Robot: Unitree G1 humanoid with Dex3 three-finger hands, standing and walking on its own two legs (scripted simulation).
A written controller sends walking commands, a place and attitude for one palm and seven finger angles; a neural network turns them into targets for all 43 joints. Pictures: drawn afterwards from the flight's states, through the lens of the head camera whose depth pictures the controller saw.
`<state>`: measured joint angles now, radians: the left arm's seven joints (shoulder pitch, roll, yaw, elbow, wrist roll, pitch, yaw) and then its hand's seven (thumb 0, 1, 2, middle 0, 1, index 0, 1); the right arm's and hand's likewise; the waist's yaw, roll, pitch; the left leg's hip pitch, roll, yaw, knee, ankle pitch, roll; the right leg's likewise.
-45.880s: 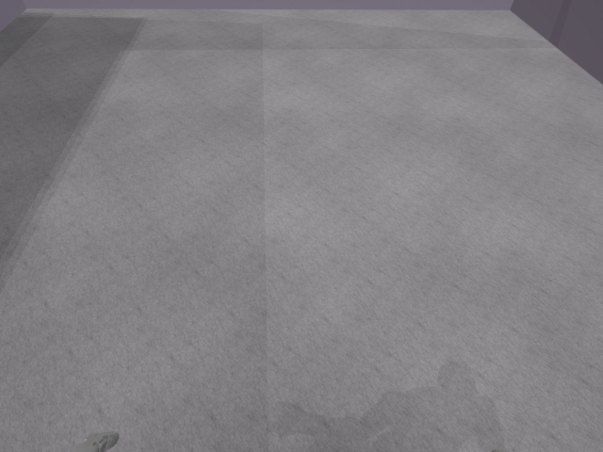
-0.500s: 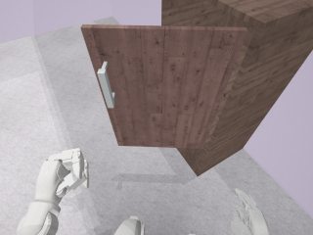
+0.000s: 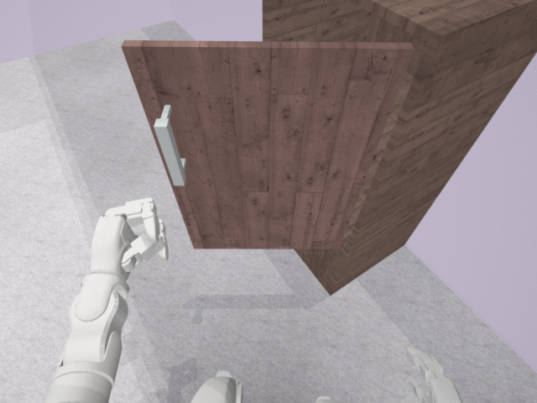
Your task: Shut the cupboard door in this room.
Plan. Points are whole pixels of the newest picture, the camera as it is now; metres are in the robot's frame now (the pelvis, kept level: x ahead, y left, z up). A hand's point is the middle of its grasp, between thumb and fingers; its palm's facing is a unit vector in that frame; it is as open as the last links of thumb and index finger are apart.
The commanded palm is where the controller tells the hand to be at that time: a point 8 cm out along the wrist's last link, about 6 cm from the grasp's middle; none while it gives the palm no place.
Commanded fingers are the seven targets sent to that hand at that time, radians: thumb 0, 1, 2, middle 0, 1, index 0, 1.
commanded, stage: bring the fist close to the handle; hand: left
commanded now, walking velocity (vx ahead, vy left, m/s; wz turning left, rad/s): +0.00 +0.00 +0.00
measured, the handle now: (173, 147) +0.52 +0.20 +0.07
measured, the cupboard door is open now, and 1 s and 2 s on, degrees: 57 57 45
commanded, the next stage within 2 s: push the door shut along its arc in 0.78 s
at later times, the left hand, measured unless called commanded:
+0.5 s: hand (178, 190) +0.42 +0.17 +0.07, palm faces +0.06 -1.00 -0.01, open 3.1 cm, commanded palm +0.38 +0.22 +0.07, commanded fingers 0.00 0.90 0.90 -1.30 -1.50 -1.30 -1.50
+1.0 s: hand (184, 198) +0.40 +0.16 +0.07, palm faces +0.04 -1.00 -0.03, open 3.1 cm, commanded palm +0.39 +0.21 +0.07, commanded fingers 0.00 0.90 0.90 -1.30 -1.50 -1.30 -1.50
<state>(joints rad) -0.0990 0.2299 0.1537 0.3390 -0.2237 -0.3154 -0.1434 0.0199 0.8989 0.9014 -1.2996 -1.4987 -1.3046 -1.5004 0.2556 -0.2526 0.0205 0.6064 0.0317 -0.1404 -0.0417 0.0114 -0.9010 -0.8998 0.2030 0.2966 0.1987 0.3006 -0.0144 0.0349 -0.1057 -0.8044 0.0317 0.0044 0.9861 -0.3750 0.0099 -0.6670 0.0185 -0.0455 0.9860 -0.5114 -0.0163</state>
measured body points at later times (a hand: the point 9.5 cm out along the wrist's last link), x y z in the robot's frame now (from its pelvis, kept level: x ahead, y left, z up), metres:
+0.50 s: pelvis +0.00 +0.00 +0.00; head +0.07 +0.01 +0.44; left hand +0.41 +0.22 +0.07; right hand +0.09 -0.25 -0.12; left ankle +0.06 +0.11 -0.68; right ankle -0.01 -0.11 -0.68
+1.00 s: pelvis +0.00 +0.00 +0.00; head +0.06 +0.00 +0.45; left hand +0.40 +0.21 +0.07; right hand +0.11 -0.25 -0.11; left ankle +0.06 +0.11 -0.68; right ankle -0.01 -0.11 -0.68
